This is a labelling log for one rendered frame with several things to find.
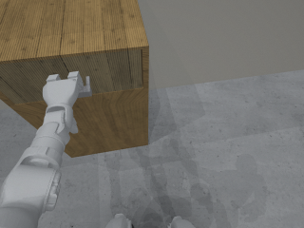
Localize left robot forearm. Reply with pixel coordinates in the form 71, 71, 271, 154
0, 103, 73, 206

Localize left robot upper arm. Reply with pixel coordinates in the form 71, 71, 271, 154
0, 164, 62, 228

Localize handle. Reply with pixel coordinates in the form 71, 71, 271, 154
78, 76, 92, 98

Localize drawer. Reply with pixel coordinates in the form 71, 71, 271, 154
0, 49, 143, 105

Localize robot left hand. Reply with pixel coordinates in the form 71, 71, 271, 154
42, 71, 84, 134

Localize left robot shin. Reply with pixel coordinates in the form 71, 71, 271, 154
114, 214, 127, 219

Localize cabinet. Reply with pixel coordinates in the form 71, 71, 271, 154
0, 0, 149, 158

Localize robot left thigh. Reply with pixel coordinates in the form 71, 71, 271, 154
105, 218, 132, 228

